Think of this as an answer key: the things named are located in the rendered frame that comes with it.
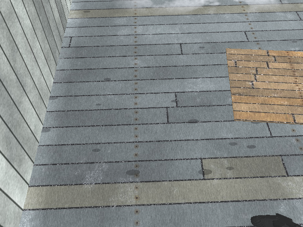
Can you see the right robot hand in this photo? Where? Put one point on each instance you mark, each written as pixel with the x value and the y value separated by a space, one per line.
pixel 276 220

